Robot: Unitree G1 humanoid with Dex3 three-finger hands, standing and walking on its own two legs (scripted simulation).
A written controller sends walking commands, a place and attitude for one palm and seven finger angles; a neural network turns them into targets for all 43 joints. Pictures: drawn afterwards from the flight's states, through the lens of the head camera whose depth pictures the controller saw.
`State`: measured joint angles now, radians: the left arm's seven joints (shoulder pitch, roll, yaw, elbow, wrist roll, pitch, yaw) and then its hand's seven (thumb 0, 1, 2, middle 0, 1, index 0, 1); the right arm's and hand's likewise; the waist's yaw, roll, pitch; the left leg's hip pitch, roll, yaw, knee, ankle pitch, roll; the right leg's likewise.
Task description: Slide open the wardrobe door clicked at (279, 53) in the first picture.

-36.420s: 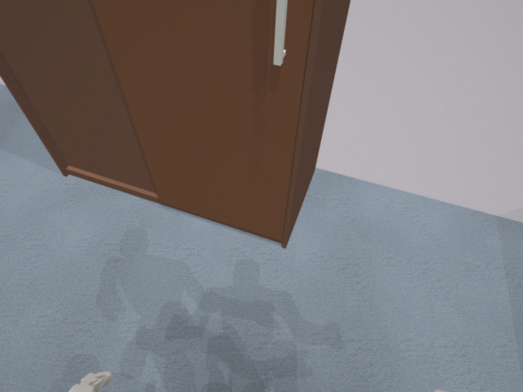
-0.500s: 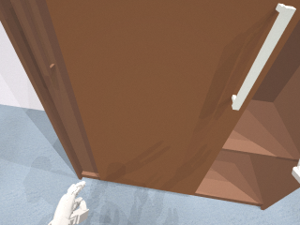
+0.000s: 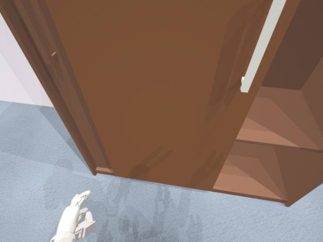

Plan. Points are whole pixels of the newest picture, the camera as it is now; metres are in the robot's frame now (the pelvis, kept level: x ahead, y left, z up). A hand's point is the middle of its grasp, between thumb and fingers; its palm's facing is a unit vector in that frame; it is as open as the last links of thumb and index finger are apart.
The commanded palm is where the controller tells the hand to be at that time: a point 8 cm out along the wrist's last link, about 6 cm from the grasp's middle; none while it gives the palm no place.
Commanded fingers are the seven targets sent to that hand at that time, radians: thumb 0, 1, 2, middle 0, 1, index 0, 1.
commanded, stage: step back with the hand held close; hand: right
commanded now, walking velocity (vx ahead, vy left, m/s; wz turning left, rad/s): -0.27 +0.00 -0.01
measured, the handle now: (261, 40) +0.53 -0.22 +0.25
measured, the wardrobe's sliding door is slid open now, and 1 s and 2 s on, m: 0.45 0.45 0.45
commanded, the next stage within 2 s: stop stepping back and stand still in 0.56 s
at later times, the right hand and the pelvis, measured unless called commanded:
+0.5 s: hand out of the picture +0.12 -0.30 +0.18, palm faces +0.48 +0.77 -0.42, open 7.4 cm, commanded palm +0.05 -0.32 +0.18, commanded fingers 0.00 -0.90 -0.90 0.20 0.30 0.20 0.30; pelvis -0.08 -0.02 +0.00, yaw -2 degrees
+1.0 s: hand out of the picture -0.03 -0.31 +0.17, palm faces +0.30 +0.86 -0.42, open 7.4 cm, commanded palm -0.05 -0.34 +0.18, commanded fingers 0.00 -0.90 -0.90 0.20 0.30 0.20 0.30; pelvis -0.22 -0.06 +0.00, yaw +7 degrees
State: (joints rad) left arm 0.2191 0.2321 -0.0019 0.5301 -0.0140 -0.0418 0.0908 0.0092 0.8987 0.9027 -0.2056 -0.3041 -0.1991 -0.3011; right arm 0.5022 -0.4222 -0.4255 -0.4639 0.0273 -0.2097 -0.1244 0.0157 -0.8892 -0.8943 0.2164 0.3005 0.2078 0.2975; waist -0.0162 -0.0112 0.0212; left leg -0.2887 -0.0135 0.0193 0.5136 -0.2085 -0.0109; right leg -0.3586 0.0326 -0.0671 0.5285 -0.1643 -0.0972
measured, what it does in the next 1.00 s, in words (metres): walks backwards: left foot, then left foot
